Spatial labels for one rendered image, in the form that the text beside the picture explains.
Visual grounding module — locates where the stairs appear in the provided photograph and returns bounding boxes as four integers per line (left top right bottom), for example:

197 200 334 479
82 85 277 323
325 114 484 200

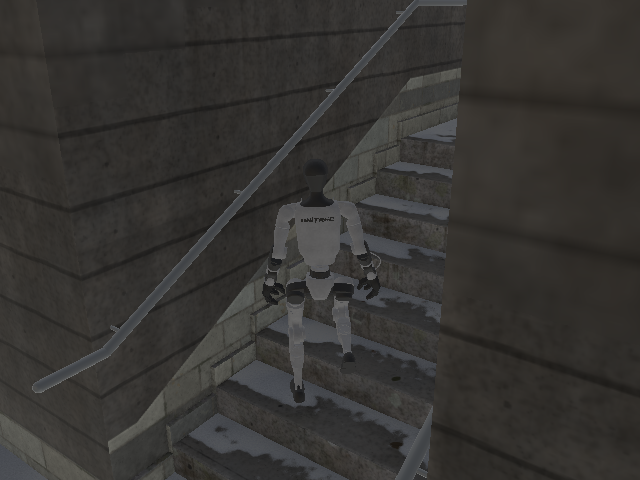
165 139 455 480

